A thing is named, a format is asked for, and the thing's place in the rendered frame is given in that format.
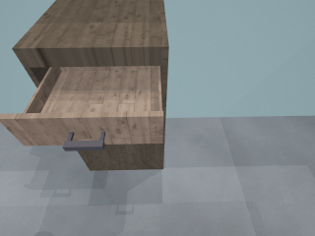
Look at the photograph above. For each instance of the handle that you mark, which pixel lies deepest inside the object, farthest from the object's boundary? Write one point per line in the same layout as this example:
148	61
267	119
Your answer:
71	145

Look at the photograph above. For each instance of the drawer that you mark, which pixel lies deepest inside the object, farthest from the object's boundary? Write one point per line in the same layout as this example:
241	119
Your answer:
125	102

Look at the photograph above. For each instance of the cabinet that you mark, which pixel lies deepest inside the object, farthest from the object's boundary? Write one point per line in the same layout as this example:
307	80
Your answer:
102	33

